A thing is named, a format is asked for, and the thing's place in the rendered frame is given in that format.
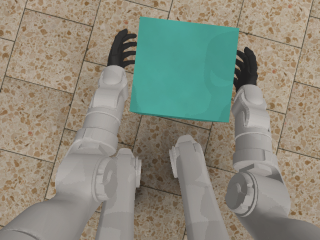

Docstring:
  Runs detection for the right robot upper arm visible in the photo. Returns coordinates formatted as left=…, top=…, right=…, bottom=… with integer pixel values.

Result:
left=225, top=171, right=320, bottom=240

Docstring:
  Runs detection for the left robot forearm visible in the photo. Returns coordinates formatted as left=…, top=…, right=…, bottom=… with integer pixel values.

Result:
left=55, top=65, right=129, bottom=189

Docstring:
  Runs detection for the left robot upper arm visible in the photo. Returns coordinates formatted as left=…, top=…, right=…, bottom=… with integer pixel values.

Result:
left=0, top=153, right=118, bottom=240

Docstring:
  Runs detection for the robot left hand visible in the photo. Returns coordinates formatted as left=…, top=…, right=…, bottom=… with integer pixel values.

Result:
left=107, top=28, right=137, bottom=68

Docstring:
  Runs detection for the robot right thigh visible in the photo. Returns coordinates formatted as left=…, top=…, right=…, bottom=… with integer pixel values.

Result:
left=169, top=140, right=230, bottom=240

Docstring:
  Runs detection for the robot thigh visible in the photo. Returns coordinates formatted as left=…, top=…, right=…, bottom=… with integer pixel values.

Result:
left=95, top=153, right=142, bottom=240
left=169, top=140, right=230, bottom=240

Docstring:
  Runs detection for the carton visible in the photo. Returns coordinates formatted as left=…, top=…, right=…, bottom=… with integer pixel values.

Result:
left=129, top=16, right=240, bottom=123

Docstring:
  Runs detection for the robot left thigh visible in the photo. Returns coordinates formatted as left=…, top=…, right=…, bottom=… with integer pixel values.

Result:
left=95, top=153, right=142, bottom=240

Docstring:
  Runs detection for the robot right hand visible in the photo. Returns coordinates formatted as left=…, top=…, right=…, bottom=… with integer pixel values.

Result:
left=233, top=46, right=258, bottom=93

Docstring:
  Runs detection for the right robot forearm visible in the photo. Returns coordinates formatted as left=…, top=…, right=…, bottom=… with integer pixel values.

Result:
left=231, top=84, right=291, bottom=209

